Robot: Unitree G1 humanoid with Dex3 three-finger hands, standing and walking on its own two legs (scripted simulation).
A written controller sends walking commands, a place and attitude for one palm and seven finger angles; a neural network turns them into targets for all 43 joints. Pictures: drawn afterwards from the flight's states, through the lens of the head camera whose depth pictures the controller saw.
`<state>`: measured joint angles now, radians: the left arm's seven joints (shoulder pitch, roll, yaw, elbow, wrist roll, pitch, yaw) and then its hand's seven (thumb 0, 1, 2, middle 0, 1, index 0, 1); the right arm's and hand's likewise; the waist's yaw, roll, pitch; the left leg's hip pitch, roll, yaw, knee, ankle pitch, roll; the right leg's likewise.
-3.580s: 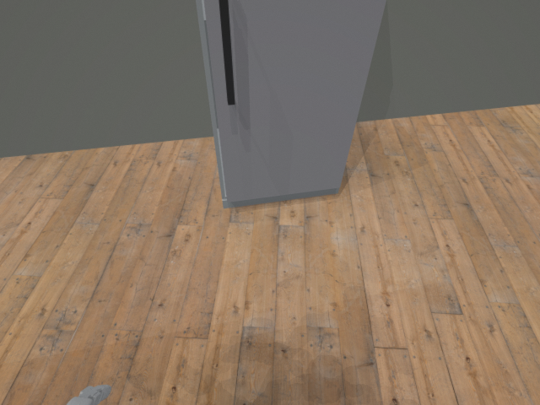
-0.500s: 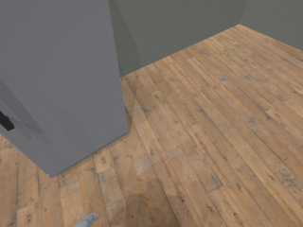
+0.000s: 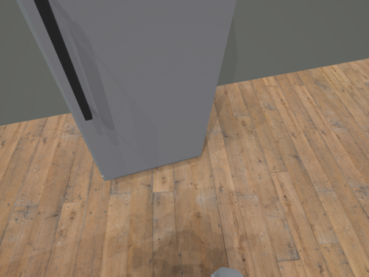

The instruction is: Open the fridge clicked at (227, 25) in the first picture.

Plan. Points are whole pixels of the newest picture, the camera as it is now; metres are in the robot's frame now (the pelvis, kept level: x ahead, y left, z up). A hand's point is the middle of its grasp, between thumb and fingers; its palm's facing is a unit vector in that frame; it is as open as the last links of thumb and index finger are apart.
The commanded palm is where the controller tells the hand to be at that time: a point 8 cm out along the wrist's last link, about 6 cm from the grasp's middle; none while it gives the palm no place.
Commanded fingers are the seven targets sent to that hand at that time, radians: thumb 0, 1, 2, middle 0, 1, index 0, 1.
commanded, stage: turn to face it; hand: left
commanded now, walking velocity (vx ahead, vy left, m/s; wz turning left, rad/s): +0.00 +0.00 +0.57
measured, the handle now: (68, 63) +0.62 +0.36 +0.07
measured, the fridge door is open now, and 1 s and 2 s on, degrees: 0 0 0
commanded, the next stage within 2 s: take the last steps up to it in 0.42 s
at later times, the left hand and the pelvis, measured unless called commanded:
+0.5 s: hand out of the picture -0.01 +0.12 -0.15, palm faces +0.29 -0.91 -0.28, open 7.4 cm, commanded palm none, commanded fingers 0.00 0.90 0.90 -0.20 -0.30 -0.20 -0.30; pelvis -0.02 -0.08 +0.00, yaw +16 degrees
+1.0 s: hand out of the picture -0.07 +0.16 -0.18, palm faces +0.39 -0.90 -0.17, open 7.4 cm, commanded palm none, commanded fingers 0.00 0.90 0.90 -0.20 -0.30 -0.20 -0.30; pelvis +0.00 -0.02 +0.00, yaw +20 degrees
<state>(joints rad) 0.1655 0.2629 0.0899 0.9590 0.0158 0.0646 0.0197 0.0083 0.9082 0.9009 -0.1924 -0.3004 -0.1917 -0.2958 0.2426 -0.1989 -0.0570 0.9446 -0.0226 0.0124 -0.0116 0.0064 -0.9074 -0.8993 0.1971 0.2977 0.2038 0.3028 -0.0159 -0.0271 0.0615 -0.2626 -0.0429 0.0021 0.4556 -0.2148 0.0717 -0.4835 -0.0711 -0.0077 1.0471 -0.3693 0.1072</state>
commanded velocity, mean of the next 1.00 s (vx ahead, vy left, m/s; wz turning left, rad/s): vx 0.15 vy -0.01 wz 0.19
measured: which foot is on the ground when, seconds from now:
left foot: down 0.00-0.24, up 0.26-0.72, down 0.74-1.00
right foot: up 0.00-0.22, down 0.24-0.74, up 0.76-1.00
